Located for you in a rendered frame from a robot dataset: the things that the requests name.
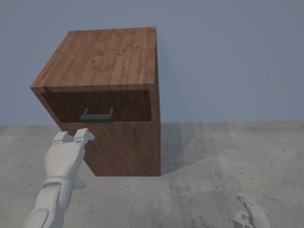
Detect left robot hand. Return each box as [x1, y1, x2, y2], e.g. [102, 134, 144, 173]
[44, 128, 95, 190]

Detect cabinet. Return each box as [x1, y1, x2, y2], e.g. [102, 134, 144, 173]
[30, 27, 161, 177]

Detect drawer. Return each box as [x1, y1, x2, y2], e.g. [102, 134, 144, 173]
[41, 89, 152, 124]

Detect handle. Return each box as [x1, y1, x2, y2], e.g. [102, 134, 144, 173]
[80, 107, 114, 124]

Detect left robot forearm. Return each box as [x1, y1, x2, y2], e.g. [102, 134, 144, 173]
[22, 177, 74, 228]

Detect right robot hand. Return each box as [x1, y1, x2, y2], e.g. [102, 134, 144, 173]
[233, 193, 271, 228]

